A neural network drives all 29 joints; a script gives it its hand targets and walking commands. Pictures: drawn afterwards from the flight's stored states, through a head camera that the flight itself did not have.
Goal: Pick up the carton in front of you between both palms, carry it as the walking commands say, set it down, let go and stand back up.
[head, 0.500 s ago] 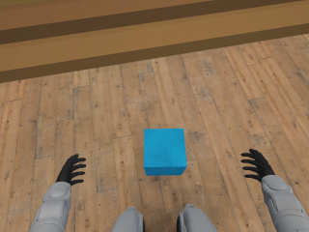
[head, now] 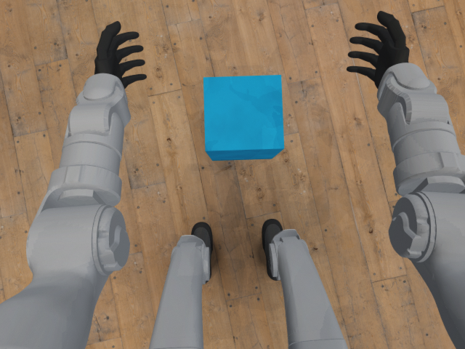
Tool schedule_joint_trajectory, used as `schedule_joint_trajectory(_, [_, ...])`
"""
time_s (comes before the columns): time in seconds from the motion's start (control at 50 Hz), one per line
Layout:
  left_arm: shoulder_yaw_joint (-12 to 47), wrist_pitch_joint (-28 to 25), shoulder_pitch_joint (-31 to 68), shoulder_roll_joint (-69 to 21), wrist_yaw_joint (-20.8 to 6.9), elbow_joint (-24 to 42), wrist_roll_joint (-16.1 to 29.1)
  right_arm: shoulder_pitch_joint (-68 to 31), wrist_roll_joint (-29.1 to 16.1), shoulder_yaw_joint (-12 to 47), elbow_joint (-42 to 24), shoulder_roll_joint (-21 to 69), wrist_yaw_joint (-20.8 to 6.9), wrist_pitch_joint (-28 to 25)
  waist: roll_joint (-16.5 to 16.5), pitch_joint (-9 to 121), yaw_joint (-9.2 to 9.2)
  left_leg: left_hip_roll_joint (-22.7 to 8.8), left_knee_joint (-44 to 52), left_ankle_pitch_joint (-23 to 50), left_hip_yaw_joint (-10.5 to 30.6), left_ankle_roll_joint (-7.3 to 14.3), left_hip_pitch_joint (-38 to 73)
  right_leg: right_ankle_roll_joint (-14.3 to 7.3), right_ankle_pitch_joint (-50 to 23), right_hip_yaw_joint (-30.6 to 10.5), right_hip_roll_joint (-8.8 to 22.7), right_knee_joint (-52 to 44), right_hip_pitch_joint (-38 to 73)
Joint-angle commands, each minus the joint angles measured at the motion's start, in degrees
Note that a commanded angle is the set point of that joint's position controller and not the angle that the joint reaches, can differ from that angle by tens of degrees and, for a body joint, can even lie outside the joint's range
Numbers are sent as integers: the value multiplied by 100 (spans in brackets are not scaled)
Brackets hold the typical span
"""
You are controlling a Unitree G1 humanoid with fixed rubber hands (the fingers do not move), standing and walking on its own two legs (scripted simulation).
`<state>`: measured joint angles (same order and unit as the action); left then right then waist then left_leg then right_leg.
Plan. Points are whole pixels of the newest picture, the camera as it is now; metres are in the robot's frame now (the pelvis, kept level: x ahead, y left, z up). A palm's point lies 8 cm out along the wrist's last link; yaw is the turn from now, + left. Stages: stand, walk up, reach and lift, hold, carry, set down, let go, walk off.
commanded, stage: reach and lift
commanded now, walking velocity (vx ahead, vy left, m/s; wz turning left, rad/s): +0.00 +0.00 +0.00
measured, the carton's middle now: (242, 123) +0.55 -0.03 -0.53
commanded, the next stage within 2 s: none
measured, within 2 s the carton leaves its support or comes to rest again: leaves its support in 1.94 s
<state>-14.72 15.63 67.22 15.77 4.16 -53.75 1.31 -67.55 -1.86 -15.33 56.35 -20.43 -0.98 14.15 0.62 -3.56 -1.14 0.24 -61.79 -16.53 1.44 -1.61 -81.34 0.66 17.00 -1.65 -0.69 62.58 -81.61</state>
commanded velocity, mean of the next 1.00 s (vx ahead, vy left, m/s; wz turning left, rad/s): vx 0.00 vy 0.00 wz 0.00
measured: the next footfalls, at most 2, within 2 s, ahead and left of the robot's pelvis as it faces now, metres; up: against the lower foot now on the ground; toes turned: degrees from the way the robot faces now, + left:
none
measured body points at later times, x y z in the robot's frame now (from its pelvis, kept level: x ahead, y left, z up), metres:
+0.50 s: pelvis +0.04 +0.00 -0.09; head +0.39 -0.01 +0.19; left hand +0.57 +0.16 -0.26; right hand +0.55 -0.22 -0.26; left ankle +0.10 +0.14 -0.62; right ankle +0.09 -0.12 -0.62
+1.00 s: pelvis -0.02 +0.01 -0.27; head +0.36 -0.01 -0.05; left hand +0.56 +0.16 -0.46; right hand +0.55 -0.21 -0.46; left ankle +0.09 +0.14 -0.62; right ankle +0.09 -0.12 -0.62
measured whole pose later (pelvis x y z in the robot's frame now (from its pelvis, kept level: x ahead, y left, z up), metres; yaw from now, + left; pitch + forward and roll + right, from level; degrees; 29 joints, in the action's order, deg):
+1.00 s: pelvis -0.02 +0.01 -0.27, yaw +1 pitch +39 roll +1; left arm -8.3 6.4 89.7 20.1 7.2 -65.3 9.6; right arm -89.8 -9.3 -8.1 67.9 -24.9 3.8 5.6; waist 0.7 -22.2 -1.5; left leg 4.4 -121.2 -31.8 2.7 -4.2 -128.4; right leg 2.6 31.8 -3.2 -2.2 122.0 -129.1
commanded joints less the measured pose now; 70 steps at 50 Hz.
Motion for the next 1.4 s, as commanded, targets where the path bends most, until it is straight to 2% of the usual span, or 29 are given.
schedule_joint_trajectory(0.0, [-307,-145,2103,673,2,380,-174,-2116,190,-317,-364,-750,-14,-140,-110,5280,-36,333,432,-329,-423,-131,2364,185,173,410,-233,-640,2304])
schedule_joint_trajectory(0.06, [-530,-229,2269,627,-12,404,-408,-2337,437,-533,-391,-695,-15,-224,-122,5890,-59,399,359,79,-465,-155,2490,223,-307,434,-276,-558,2513])
schedule_joint_trajectory(0.14, [-731,-456,2027,393,-30,627,-653,-2108,729,-775,-632,-496,-18,-444,-146,6523,-98,476,191,1305,-475,-143,2607,264,-1618,452,-341,-336,2728])
schedule_joint_trajectory(0.24, [-880,-871,1478,13,-50,705,-813,-1507,906,-992,-702,-46,-23,-832,-53,6341,-123,457,-355,2516,-318,-101,2019,226,-2896,311,-337,203,1910])
schedule_joint_trajectory(0.3, [-901,-1067,1131,-133,-28,624,-860,-1135,938,-1036,-626,131,9,-1013,-19,6197,-124,426,-853,2760,-236,-119,1281,237,-3191,216,-297,695,1299])
schedule_joint_trajectory(0.4, [-724,-1231,1001,-81,71,577,-699,-1008,768,-917,-572,59,128,-1180,17,6192,-149,455,-1780,2283,-283,-215,125,271,-2752,210,-300,1623,366])
schedule_joint_trajectory(0.56, [142,-1141,1648,486,330,773,197,-1681,-251,18,-707,-572,372,-1112,15,7347,-149,458,-3383,2037,-423,-250,-170,310,-2544,323,-270,3253,110])
schedule_joint_trajectory(0.64, [401,-991,2211,734,425,843,577,-2233,-604,321,-768,-875,449,-964,7,7561,-119,415,-3930,1382,-506,-209,-144,299,-1695,470,-241,3770,-264])
schedule_joint_trajectory(0.7, [463,-851,2664,867,455,647,716,-2699,-704,433,-561,-1032,483,-822,-30,7140,-114,368,-4193,595,-543,-186,-396,276,-816,537,-181,4012,-658])
schedule_joint_trajectory(0.72, [420,-821,2876,945,449,460,745,-2879,-753,485,-438,-1046,492,-792,-83,6853,-93,327,-4236,131,-555,-164,-451,268,-187,546,-138,3994,-1028])
schedule_joint_trajectory(0.74, [452,-795,2909,880,435,277,750,-3050,-726,515,-228,-1039,490,-766,-70,6477,-50,307,-4303,-62,-580,-184,-803,247,-114,507,-102,4102,-989])
schedule_joint_trajectory(0.84, [488,-875,3363,1031,356,-312,770,-3437,-702,575,357,-1131,481,-816,-94,5680,-128,232,-4739,-506,-544,-184,-1231,225,228,454,-5,4567,-1221])
schedule_joint_trajectory(0.92, [542,-999,3707,1125,294,-640,804,-3795,-710,664,670,-1193,474,-935,-79,5188,-117,200,-5087,-476,-502,-190,-1442,221,230,370,20,4906,-1352])
schedule_joint_trajectory(0.96, [626,-1084,3902,1205,291,-621,856,-4004,-753,677,592,-1260,489,-1015,-35,5186,-178,196,-5246,-343,-468,-169,-1317,234,111,360,6,5043,-1498])
schedule_joint_trajectory(1.0, [695,-1151,4059,1244,315,-564,867,-4094,-839,702,559,-1332,497,-1093,133,5207,-157,219,-5424,-34,-492,-179,-1265,196,-140,304,-2,5192,-1477])
schedule_joint_trajectory(1.02, [709,-1180,4099,1246,325,-501,882,-4112,-867,748,554,-1361,505,-1128,117,5209,-146,234,-5485,96,-504,-180,-1360,184,-310,290,-9,5275,-1342])
schedule_joint_trajectory(1.1, [839,-1255,3983,1249,313,-471,1044,-4032,-1017,952,593,-1268,553,-1190,2,5436,-114,267,-5729,654,-511,-143,-1201,200,-943,283,-58,5506,-983])
schedule_joint_trajectory(1.18, [982,-1264,3651,1068,328,-489,1149,-3714,-1093,1041,607,-1106,574,-1198,16,5785,-145,317,-5801,985,-532,-156,-993,199,-1256,335,-95,5604,-827])
schedule_joint_trajectory(1.26, [928,-1260,3357,928,328,-693,1098,-3426,-1001,938,774,-990,555,-1193,16,5285,-153,339,-5742,787,-498,-175,-1259,212,-975,350,-99,5571,-1219])
schedule_joint_trajectory(1.38, [846,-1263,3625,958,363,-614,985,-3694,-931,863,655,-996,557,-1196,26,5070,-127,334,-5639,427,-467,-148,-1324,190,-532,369,-99,5489,-1489])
